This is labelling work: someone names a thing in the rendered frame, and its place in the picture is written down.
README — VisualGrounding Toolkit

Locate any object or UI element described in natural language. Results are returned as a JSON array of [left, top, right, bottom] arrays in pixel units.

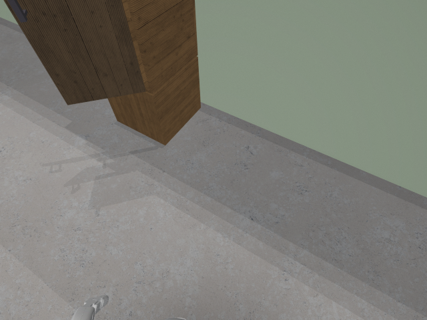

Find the handle
[[8, 0, 27, 23]]

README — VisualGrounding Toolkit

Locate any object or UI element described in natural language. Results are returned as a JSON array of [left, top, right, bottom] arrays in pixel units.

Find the robot left hand
[[71, 295, 109, 320]]

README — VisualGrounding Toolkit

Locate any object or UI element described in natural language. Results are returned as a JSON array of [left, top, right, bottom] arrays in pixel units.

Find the cupboard door
[[4, 0, 146, 105]]

